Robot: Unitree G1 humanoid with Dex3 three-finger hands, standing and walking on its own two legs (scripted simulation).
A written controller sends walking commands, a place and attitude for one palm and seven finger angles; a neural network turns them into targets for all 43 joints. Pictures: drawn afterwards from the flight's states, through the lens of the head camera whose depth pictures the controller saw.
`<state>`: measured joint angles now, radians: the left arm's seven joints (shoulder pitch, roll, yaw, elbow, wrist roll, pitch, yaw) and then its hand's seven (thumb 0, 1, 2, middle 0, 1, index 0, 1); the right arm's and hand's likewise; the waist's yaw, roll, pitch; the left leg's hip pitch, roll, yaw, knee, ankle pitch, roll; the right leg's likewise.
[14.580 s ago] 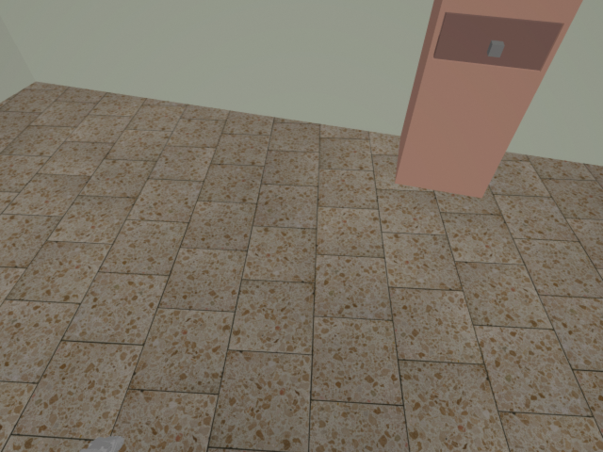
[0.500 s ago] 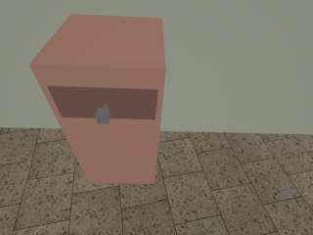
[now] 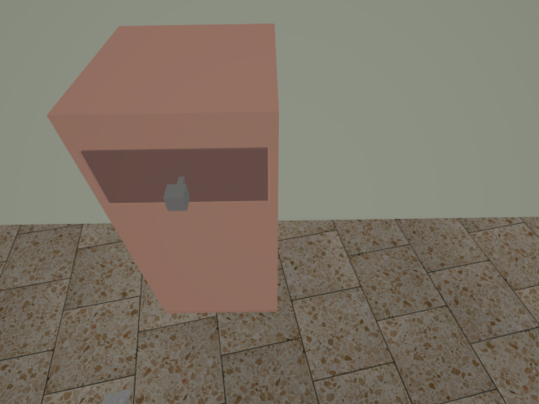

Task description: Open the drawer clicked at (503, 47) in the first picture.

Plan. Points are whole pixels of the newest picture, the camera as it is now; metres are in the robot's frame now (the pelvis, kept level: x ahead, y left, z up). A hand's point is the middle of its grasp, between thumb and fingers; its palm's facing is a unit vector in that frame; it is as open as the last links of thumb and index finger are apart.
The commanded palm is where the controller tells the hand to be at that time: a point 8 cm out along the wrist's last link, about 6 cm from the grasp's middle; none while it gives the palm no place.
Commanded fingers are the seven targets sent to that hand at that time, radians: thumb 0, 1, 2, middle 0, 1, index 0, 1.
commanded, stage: raise the hand with hooked fingers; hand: left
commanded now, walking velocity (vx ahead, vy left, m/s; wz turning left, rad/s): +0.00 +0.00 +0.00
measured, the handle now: (178, 190) +0.53 +0.24 -0.03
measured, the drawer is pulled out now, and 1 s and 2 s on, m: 0.00 0.00 0.00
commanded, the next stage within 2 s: move the hooked fingers above the handle in 1.76 s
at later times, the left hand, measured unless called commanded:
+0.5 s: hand (135, 365) +0.18 +0.21 -0.03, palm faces +0.09 -0.05 -0.99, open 9.8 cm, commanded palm +0.17 +0.20 +0.02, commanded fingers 0.00 0.13 0.57 -0.25 -0.80 -0.25 -0.80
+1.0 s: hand (151, 274) +0.29 +0.21 +0.04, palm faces +0.16 -0.09 -0.98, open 12.8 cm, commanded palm +0.26 +0.20 +0.09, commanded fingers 0.00 -0.45 0.32 -0.30 -1.17 -0.30 -1.17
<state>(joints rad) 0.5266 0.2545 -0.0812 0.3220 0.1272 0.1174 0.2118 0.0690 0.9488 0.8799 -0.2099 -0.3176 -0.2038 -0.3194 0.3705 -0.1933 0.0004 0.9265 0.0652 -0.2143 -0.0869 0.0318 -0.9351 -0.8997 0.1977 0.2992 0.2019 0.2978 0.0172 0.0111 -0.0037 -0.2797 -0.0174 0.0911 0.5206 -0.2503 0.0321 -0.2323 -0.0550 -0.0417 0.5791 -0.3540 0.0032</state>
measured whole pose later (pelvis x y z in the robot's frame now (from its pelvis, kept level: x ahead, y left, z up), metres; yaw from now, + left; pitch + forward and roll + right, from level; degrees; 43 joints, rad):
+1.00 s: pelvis +0.01 -0.02 -0.02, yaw -4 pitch +6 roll +1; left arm 0.18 0.36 -0.06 -0.02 0.97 0.15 0.36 0.00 -0.23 0.41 -0.30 -1.03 -0.30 -1.03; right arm 0.14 -0.27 -0.07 0.64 -0.02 0.08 -0.02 0.01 -0.90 -0.90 0.19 0.30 0.20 0.30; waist 0.06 0.07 -0.09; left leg -0.45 -0.01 0.00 0.69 -0.35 -0.01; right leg -0.41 0.00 0.01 0.73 -0.42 -0.02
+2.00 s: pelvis +0.00 -0.02 +0.00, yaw -3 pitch +2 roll +1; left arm -0.13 0.44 -0.11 0.19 0.94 0.13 0.11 0.00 -0.49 0.30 -0.32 -1.20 -0.32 -1.20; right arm 0.13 -0.25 0.00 0.65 0.02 0.09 -0.04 0.01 -0.90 -0.90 0.20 0.30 0.20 0.30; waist 0.07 0.08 -0.03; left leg -0.29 -0.01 -0.03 0.50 -0.23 -0.01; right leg -0.25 0.00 -0.01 0.53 -0.31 -0.02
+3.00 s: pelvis +0.02 +0.00 -0.01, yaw -4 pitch +12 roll -1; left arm -0.57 0.50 -0.04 0.73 1.02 -0.02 0.17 0.00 -0.48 0.30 -0.32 -1.20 -0.32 -1.20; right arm 0.28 -0.25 -0.06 0.67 0.02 0.12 -0.04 0.01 -0.90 -0.90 0.20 0.30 0.20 0.30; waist -0.01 0.04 -0.10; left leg -0.55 -0.01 -0.02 0.67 -0.33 0.02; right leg -0.48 0.00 0.00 0.65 -0.38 0.00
